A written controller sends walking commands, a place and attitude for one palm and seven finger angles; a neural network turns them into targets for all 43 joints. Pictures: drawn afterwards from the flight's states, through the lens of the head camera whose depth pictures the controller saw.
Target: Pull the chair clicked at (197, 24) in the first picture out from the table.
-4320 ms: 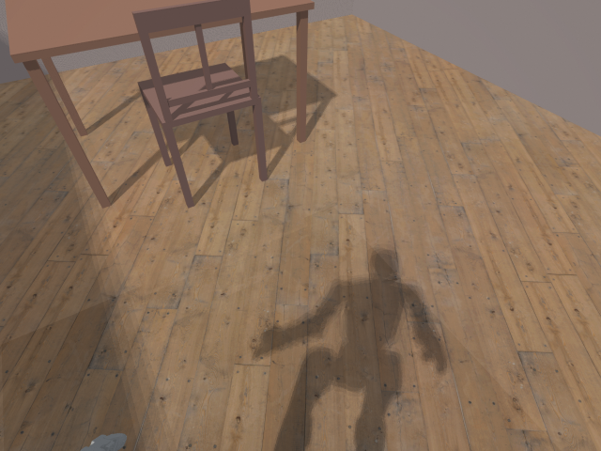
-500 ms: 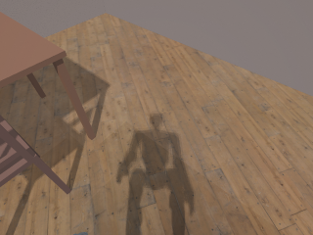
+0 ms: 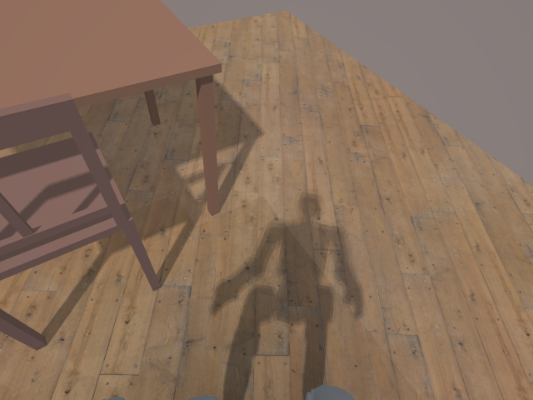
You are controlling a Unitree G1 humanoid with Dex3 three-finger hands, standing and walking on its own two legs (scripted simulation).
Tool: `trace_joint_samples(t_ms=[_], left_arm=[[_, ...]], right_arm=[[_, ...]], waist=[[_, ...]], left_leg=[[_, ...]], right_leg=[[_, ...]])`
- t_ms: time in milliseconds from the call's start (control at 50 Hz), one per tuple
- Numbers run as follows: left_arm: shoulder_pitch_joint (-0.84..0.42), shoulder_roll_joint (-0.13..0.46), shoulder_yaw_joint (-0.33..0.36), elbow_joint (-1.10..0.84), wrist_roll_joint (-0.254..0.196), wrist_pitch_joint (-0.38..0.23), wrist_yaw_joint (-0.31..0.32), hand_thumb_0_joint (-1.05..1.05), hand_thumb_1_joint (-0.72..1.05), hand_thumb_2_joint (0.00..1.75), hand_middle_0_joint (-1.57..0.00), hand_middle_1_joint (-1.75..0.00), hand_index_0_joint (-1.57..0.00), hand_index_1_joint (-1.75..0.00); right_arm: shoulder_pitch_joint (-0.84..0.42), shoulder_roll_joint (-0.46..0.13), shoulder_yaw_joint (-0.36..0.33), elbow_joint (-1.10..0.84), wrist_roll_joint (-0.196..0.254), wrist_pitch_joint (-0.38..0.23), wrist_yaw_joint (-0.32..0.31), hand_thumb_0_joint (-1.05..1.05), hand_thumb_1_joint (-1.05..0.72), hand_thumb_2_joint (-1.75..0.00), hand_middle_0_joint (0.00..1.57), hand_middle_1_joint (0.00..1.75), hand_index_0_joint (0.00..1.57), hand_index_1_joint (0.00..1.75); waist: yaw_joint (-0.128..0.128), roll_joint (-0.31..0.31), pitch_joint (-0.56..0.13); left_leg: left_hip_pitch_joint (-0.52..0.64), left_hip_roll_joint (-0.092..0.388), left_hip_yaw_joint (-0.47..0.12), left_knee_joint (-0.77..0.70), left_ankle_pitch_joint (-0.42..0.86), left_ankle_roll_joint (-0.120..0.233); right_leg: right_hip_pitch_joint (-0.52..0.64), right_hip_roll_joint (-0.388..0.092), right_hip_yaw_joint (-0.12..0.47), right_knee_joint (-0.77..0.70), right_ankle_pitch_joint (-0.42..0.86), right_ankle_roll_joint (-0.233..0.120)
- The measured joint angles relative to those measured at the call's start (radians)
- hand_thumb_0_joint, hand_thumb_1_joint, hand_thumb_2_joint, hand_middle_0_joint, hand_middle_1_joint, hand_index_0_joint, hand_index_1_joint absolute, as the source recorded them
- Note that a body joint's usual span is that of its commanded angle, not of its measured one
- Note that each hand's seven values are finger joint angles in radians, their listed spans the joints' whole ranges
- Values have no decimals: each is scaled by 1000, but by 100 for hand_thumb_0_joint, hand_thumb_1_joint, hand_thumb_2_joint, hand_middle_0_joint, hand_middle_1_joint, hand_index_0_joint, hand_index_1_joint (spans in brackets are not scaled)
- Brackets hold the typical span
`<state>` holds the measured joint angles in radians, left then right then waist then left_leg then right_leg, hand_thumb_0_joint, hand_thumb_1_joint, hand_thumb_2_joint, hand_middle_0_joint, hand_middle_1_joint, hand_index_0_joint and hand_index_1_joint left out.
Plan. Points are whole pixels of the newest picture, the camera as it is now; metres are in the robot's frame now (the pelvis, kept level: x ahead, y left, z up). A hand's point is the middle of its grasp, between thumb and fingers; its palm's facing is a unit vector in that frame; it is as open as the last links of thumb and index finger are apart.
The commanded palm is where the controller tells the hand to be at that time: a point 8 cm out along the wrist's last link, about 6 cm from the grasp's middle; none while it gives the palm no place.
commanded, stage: turn to face it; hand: left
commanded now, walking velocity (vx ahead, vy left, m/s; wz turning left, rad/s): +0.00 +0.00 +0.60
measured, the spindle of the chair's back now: out of the picture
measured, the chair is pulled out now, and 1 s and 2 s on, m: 0.00 0.00 0.00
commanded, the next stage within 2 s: take the last steps up to it in 0.86 s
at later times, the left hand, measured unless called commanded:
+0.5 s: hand out of the picture +0.01 +0.17 -0.14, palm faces +0.33 -0.90 -0.28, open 7.4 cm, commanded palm none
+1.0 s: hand out of the picture -0.10 +0.22 -0.16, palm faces +0.54 -0.81 -0.24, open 7.4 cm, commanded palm none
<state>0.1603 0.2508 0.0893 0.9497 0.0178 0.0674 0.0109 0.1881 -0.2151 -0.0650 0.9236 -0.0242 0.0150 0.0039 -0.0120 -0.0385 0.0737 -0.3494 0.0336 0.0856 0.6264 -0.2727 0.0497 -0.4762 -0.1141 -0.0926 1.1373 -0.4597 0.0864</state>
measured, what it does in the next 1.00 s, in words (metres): steps on the spot, turning left: right foot, then left foot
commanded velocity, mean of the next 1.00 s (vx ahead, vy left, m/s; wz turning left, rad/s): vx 0.02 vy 0.00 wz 0.42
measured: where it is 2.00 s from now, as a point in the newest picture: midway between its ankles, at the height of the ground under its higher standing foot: outside the picture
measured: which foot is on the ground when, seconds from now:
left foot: down 0.00-0.32, up 0.34-0.66, down 0.68-1.00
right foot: up 0.00-0.30, down 0.32-0.70, up 0.72-1.00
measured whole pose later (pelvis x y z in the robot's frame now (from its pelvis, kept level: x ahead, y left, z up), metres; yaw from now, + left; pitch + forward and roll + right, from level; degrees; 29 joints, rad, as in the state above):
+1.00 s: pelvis -0.05 +0.00 +0.02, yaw +30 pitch -1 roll -1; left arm 0.19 0.26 0.06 0.96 0.01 0.06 0.01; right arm 0.18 -0.17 -0.02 0.95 -0.01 0.02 -0.01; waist 0.01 -0.03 0.07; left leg -0.19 -0.03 0.01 0.41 -0.22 0.07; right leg -0.42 -0.09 -0.02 1.00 -0.40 0.09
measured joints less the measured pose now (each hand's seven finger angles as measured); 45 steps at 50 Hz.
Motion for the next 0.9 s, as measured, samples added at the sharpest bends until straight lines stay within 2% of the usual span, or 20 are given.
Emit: trace_joint_samples(t_ms=[60, 160, 240, 300, 320, 360, 380, 440, 480, 540, 600, 660, 680, 700, 740, 780, 840, 900], left_arm=[[-1, 3, -3, -16, -4, -9, -5, 1, 92, 90, -19, -30, -20, -30], [-9, 3, -9, -33, -9, -9, 1, 1, 91, 90, -19, -30, -20, -30], [-23, -7, -19, -50, -14, -14, 6, 1, 91, 90, -19, -30, -20, -30], [-21, -19, -30, -70, -18, -29, 6, 1, 91, 90, -19, -30, -20, -30], [-12, -20, -33, -79, -14, -39, 7, 1, 91, 90, -19, -30, -20, -30], [-4, -40, -44, -82, -5, -43, 10, 1, 91, 90, -20, -30, -20, -30], [4, -50, -50, -82, -3, -42, 11, 1, 91, 90, -20, -30, -20, -30], [32, -64, -57, -78, -2, -40, 12, 1, 91, 90, -20, -30, -20, -30], [44, -66, -60, -73, 0, -43, 12, 1, 91, 90, -20, -30, -21, -30], [55, -65, -62, -68, 6, -46, 10, 1, 91, 90, -20, -30, -21, -30], [65, -59, -62, -65, 10, -51, 5, 1, 91, 90, -20, -30, -21, -30], [78, -43, -57, -55, 10, -49, 1, 1, 91, 90, -20, -30, -21, -30], [85, -36, -54, -51, 6, -46, 0, 1, 91, 90, -20, -30, -21, -30], [86, -22, -48, -43, 1, -39, -1, 1, 91, 90, -20, -30, -21, -30], [86, 0, -39, -23, -4, -15, 5, 1, 91, 90, -20, -30, -21, -30], [82, 12, -34, 0, -4, 4, 11, 1, 91, 90, -20, -30, -20, -30], [70, 21, -28, 15, -6, 7, 5, 1, 91, 90, -20, -30, -20, -30], [57, 23, -28, 13, -7, -3, 0, 1, 91, 90, -19, -30, -20, -30]], right_arm=[[3, -7, 5, 2, 1, 6, -3, 0, -91, -90, 20, 30, 20, 30], [8, -7, 6, -1, 1, 16, 2, 0, -91, -90, 20, 30, 20, 30], [8, -9, 2, -1, 1, 30, 8, 0, -91, -90, 20, 30, 20, 30], [8, -16, -5, -2, 5, 44, 12, 0, -91, -90, 20, 30, 20, 30], [11, -18, -9, -5, 9, 50, 15, 0, -91, -90, 20, 30, 20, 30], [3, -33, -21, 0, 9, 63, 15, 0, -91, -90, 20, 30, 20, 30], [4, -40, -26, 1, 6, 69, 18, 0, -91, -90, 20, 30, 20, 30], [3, -53, -33, 3, 2, 76, 28, 0, -91, -90, 20, 30, 20, 30], [3, -54, -33, 3, 3, 75, 32, 0, -91, -90, 20, 30, 20, 30], [1, -51, -29, 7, 7, 79, 33, 0, -91, -90, 20, 30, 20, 30], [-14, -47, -20, 12, 11, 79, 30, 0, -91, -90, 20, 30, 19, 30], [-34, -42, -7, 8, 15, 66, 27, 0, -91, -90, 20, 30, 19, 30], [-36, -42, -3, 2, 15, 57, 27, 0, -91, -90, 20, 30, 19, 30], [-46, -33, -1, 3, 13, 46, 26, 0, -91, -90, 20, 30, 19, 30], [-60, -14, 11, -4, 12, 30, 23, 0, -91, -90, 20, 30, 19, 30], [-61, 1, 22, -9, 9, 16, 11, 0, -91, -90, 20, 30, 20, 30], [-52, 17, 35, -8, 9, 12, -2, 0, -91, -90, 20, 30, 20, 30], [-39, 28, 44, 4, 11, 10, -7, 0, -91, -90, 20, 30, 20, 30]], waist=[[5, 15, 0], [-4, 38, -3], [-16, 58, -2], [-17, 75, -9], [-13, 74, -17], [-9, 98, -12], [-11, 106, -12], [-12, 102, -14], [-13, 89, -10], [-8, 64, -2], [9, 39, 11], [24, 18, 21], [26, 15, 19], [30, -7, 25], [43, -28, 36], [42, -22, 34], [35, -8, 25], [36, 1, 15]], left_leg=[[22, -21, -30, -84, 52, 8], [33, -50, -87, -143, 98, 4], [17, -68, -138, -135, 111, -12], [-14, -86, -176, -99, 109, -32], [-38, -95, -180, -61, 82, -40], [-103, -100, -181, 116, -80, -61], [-136, -102, -172, 223, -113, -66], [-193, -80, -125, 467, -108, -88], [-189, -54, -104, 524, -96, -102], [-138, -21, -80, 455, -121, -115], [-59, -4, -56, 293, -163, -115], [29, -5, -32, 104, -134, -103], [68, -6, -25, 19, -80, -94], [74, -22, -18, -1, -72, -69], [71, -31, -13, 14, -81, -24], [86, -26, -23, -13, -69, -4], [114, -28, -46, -90, -21, 3], [140, -40, -61, -158, 21, 9]], right_leg=[[-8, 19, 36, -24, 48, 8], [42, 42, 73, -169, 32, 13], [111, 67, 83, -328, 23, 4], [198, 83, 76, -523, 102, -10], [224, 77, 74, -595, 117, -31], [221, 75, 46, -577, 142, -63], [229, 67, 29, -579, 150, -68], [256, 41, -6, -606, 167, -68], [269, 23, -28, -616, 170, -66], [275, -6, -61, -614, 165, -59], [266, -34, -88, -591, 153, -46], [244, -62, -113, -542, 129, -23], [232, -70, -121, -513, 115, -12], [210, -90, -109, -467, 103, -9], [145, -71, -37, -312, -34, -6], [93, -33, 6, -173, -72, -8], [43, 0, 37, -59, -13, -9], [30, 14, 55, -52, 44, -3]])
